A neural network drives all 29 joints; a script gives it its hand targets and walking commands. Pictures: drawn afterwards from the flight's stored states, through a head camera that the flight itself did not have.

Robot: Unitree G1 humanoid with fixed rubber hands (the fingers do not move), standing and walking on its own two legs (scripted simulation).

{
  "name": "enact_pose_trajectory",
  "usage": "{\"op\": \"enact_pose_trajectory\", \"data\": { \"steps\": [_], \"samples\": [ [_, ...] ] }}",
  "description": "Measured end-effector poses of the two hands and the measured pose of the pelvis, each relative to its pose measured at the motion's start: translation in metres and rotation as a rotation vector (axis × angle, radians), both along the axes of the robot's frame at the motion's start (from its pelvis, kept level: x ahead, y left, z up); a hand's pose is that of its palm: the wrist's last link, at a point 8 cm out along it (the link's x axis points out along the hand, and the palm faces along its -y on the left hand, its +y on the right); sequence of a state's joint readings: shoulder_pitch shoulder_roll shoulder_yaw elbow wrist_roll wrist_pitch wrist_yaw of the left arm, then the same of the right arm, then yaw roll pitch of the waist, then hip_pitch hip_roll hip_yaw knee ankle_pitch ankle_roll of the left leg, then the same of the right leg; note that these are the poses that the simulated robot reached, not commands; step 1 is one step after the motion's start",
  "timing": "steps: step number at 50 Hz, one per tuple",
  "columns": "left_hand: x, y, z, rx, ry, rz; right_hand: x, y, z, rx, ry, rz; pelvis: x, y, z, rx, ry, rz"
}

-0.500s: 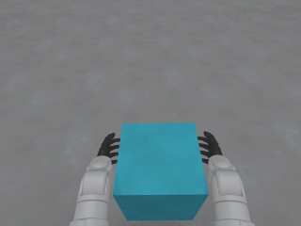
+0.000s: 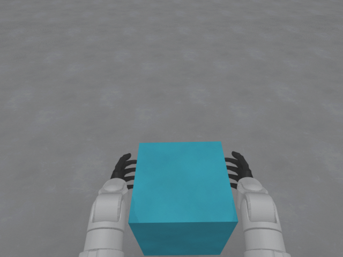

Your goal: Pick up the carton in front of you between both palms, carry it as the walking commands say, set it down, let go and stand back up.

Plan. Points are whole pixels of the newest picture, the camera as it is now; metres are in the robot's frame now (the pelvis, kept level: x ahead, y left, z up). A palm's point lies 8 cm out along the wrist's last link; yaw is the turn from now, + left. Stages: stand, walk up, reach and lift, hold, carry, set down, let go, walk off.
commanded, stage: carry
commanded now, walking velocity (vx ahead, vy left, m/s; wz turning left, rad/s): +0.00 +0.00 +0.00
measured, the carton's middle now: (181, 200) +0.29 +0.00 -0.05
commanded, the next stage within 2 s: hold in 0.14 s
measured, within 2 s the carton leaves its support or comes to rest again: neither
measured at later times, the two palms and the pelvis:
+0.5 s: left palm (110, 191) +0.26 +0.16 +0.05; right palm (243, 191) +0.26 -0.14 +0.06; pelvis -0.03 +0.01 +0.01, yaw +0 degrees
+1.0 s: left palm (112, 199) +0.28 +0.18 -0.03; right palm (224, 184) +0.32 -0.12 -0.02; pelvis -0.07 -0.01 -0.02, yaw +5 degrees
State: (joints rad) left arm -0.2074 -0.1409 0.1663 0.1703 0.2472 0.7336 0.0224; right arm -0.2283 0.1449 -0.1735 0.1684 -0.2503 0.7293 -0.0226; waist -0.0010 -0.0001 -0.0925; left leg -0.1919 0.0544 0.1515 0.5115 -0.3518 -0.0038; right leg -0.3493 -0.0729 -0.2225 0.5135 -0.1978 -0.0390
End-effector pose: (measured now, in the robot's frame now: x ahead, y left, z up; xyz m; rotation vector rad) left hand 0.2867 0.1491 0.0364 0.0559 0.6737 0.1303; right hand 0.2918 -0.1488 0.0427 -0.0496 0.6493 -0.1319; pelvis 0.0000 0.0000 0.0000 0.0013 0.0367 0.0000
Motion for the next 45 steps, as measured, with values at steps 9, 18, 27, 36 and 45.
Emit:
{"op": "enact_pose_trajectory", "data": {
  "steps": [9,18,27,36,45],
  "samples": [
    [-0.002,0.002,-0.001,0.004,0.000,-0.007,-0.002,0.002,0.001,0.000,-0.001,-0.004,-0.001,0.002,0.001,-0.001,-0.017,-0.004],
    [-0.016,0.008,0.007,0.023,0.005,-0.020,-0.018,0.008,0.007,0.009,-0.009,-0.011,-0.012,0.009,0.010,-0.012,-0.110,-0.011],
    [-0.031,0.011,0.013,0.008,-0.007,-0.008,-0.032,0.011,0.015,0.012,-0.023,-0.017,-0.031,0.013,0.009,-0.005,-0.149,-0.007],
    [-0.034,0.008,0.008,-0.019,0.005,0.024,-0.031,0.008,0.010,0.054,-0.016,-0.033,-0.048,0.008,0.003,0.000,-0.181,0.023],
    [-0.016,0.019,-0.023,-0.007,0.027,0.089,0.012,0.023,-0.012,0.054,-0.014,0.031,-0.062,-0.003,-0.010,0.005,-0.124,0.070]
  ]
}}
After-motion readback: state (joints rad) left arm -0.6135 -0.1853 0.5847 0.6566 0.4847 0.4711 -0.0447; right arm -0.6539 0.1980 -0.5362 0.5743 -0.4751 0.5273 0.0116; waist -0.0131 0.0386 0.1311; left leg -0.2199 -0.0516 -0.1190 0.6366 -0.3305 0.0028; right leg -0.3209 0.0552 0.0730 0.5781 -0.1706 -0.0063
